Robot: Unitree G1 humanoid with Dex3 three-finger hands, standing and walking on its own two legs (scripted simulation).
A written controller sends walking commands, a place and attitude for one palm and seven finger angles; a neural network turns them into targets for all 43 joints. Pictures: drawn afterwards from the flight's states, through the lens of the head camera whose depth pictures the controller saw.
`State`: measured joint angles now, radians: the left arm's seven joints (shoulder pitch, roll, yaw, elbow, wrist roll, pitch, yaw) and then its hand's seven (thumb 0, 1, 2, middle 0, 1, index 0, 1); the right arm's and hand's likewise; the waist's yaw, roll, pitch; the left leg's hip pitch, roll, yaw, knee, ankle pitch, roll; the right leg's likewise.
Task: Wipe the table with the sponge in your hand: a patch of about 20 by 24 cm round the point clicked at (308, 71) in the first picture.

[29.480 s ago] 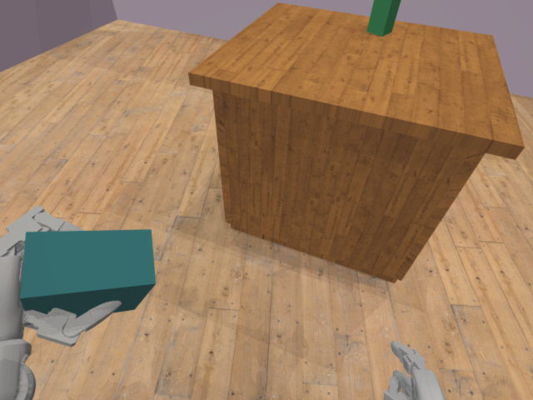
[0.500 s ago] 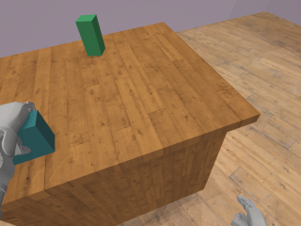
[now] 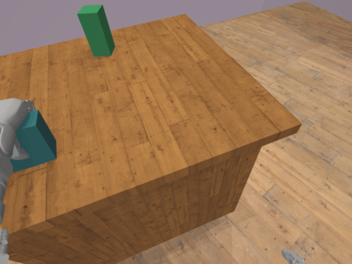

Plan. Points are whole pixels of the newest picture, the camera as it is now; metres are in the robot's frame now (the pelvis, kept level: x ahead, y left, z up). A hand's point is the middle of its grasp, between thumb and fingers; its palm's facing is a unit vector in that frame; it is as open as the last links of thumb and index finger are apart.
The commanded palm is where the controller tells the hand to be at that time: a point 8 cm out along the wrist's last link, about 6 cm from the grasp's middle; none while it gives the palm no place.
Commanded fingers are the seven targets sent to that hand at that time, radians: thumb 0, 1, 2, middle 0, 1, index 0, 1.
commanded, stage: wipe forward along the first lane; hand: left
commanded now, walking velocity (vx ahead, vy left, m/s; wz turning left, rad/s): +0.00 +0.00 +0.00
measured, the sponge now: (22, 148) +0.33 +0.40 +0.09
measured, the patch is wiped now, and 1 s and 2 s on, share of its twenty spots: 0.15 0.20 0.45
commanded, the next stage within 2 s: slide across to the middle lane in 0.34 s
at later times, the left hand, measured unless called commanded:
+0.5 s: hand (19, 117) +0.39 +0.42 +0.13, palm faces -0.15 +0.02 -0.99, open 9.9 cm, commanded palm +0.37 +0.40 +0.16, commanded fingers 0.00 0.10 1.30 -1.20 -1.60 -1.20 -1.60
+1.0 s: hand (47, 108) +0.42 +0.36 +0.13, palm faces -0.01 -0.01 -1.00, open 9.9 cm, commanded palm +0.39 +0.35 +0.18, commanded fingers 0.00 0.10 1.30 -1.20 -1.60 -1.20 -1.60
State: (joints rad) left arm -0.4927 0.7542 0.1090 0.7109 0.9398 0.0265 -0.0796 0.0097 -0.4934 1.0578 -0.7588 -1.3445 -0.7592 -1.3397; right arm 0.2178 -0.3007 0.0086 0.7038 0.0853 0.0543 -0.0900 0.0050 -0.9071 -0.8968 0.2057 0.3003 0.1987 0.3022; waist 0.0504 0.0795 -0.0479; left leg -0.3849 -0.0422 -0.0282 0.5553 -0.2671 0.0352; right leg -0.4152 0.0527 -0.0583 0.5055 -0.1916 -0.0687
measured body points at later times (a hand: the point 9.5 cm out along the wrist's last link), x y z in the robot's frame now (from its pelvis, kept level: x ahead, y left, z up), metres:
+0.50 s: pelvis +0.02 +0.02 +0.00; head +0.07 +0.00 +0.45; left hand +0.39 +0.41 +0.18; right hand +0.12 -0.26 -0.13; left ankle +0.01 +0.10 -0.73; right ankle +0.04 -0.08 -0.73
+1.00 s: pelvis +0.05 +0.04 +0.01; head +0.08 +0.01 +0.46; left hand +0.41 +0.35 +0.19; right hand +0.23 -0.19 -0.11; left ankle +0.01 +0.10 -0.73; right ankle +0.04 -0.08 -0.73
